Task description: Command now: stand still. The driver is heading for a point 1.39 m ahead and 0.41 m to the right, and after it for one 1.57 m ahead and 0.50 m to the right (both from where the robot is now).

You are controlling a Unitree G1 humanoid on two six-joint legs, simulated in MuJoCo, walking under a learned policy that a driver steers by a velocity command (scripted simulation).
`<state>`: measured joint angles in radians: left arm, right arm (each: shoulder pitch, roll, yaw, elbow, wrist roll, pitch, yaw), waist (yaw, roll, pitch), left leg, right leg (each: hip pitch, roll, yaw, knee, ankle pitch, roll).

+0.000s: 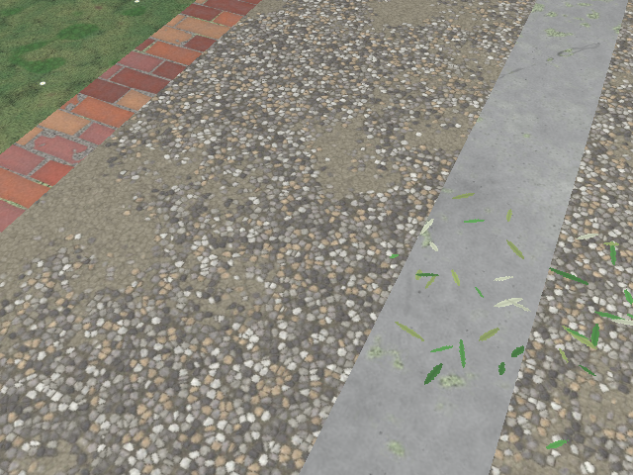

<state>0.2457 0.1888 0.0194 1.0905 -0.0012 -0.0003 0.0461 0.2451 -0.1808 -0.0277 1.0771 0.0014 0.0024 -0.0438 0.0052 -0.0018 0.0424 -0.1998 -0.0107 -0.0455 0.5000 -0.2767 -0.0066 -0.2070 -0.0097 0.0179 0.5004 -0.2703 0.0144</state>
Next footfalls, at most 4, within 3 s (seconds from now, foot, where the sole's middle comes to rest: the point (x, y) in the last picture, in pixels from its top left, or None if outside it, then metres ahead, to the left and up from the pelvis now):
0.78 right None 0.47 -0.09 -0.77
1.22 left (364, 299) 0.95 -0.08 -0.77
1.66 right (514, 241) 1.15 -0.51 -0.77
2.06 left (520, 148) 1.54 -0.61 -0.77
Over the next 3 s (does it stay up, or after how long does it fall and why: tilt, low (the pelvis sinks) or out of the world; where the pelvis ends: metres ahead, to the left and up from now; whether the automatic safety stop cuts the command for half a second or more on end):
stays up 1.49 -0.72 -0.01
